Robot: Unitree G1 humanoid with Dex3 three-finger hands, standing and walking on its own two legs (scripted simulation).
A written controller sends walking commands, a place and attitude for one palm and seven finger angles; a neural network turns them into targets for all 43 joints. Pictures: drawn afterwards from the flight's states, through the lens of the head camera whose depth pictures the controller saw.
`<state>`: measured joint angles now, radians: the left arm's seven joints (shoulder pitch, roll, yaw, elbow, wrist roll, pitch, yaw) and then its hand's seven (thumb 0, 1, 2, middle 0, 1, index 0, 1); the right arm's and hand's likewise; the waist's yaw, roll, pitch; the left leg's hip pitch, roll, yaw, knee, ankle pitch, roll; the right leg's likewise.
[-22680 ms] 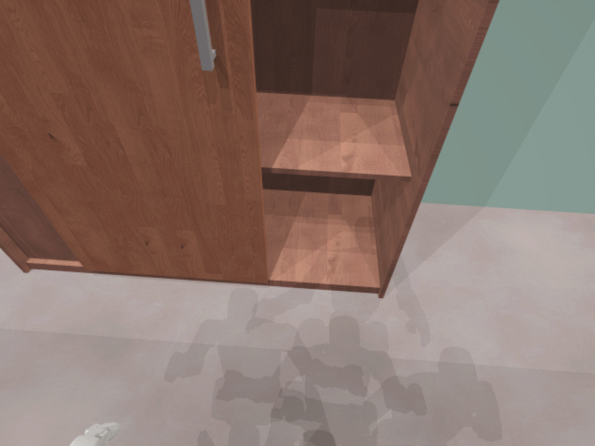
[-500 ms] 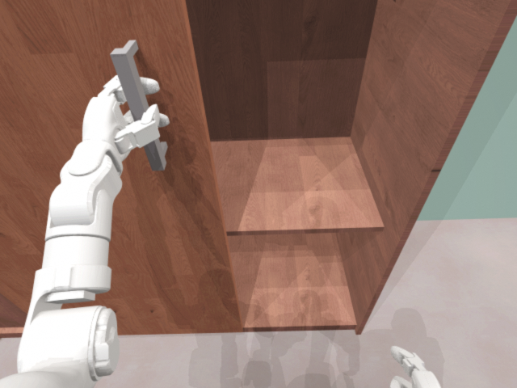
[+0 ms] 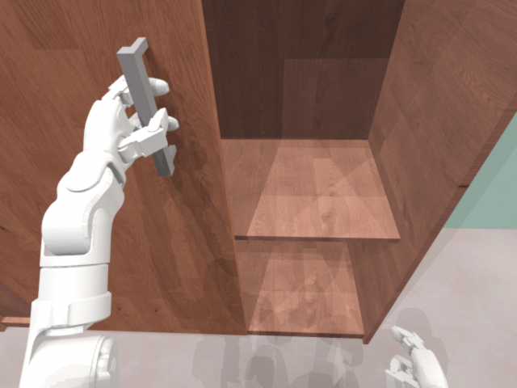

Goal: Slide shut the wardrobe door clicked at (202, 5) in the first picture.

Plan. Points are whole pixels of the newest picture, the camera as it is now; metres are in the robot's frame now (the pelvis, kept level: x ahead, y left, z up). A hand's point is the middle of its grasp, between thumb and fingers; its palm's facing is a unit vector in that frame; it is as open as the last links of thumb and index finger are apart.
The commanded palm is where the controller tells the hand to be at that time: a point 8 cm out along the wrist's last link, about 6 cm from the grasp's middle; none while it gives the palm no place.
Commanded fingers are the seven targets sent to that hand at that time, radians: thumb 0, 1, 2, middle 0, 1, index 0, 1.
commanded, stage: tug the door sideways, standing still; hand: left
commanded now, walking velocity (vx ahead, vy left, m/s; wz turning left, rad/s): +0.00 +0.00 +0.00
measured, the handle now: (154, 112) +0.43 +0.19 +0.24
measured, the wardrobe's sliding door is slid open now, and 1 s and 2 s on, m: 0.43 0.43 0.23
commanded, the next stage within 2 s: step sideways, sliding the door along in 0.28 s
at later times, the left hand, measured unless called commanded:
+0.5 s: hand (160, 135) +0.38 +0.17 +0.23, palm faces +0.12 -0.98 -0.16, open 6.2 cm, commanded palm +0.35 +0.19 +0.24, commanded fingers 0.00 0.90 0.90 -0.45 -1.40 -0.45 -1.40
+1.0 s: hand (171, 133) +0.39 +0.15 +0.23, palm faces +0.29 -0.96 -0.08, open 6.3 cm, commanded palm +0.36 +0.14 +0.24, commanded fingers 0.00 0.90 0.90 -0.45 -1.40 -0.45 -1.40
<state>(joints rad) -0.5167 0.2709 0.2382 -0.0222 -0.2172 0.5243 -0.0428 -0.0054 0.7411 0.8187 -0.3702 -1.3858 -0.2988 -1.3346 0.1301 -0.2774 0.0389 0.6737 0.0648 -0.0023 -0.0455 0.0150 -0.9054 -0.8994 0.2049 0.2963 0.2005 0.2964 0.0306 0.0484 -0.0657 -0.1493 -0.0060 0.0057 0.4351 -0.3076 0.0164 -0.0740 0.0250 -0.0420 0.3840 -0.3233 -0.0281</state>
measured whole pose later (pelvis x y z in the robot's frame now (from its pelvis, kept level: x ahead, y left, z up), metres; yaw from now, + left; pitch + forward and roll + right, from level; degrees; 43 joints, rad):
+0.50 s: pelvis -0.03 +0.01 +0.00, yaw +3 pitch +2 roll +0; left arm -0.68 0.26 0.05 0.21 -0.11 0.23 0.04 -0.02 0.70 0.81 -0.38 -1.37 -0.26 -1.37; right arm 0.11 -0.20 0.06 0.68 0.02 -0.01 -0.01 0.01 -0.90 -0.90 0.21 0.30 0.20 0.30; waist 0.05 0.04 -0.01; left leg -0.23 -0.04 -0.03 0.50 -0.31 0.04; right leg -0.16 0.01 -0.01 0.50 -0.33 0.00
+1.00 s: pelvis -0.03 -0.05 -0.01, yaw +7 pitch -3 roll +1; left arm -0.81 0.28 0.10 0.34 -0.08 0.01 0.13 -0.03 0.76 0.86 -0.45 -1.40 -0.18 -1.31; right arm 0.20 -0.23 -0.03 0.71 0.06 -0.01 -0.05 0.02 -0.91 -0.90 0.20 0.30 0.20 0.30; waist 0.04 -0.03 0.18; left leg -0.20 0.00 0.03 0.57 -0.31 0.00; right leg -0.39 0.03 -0.05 0.79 -0.34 -0.06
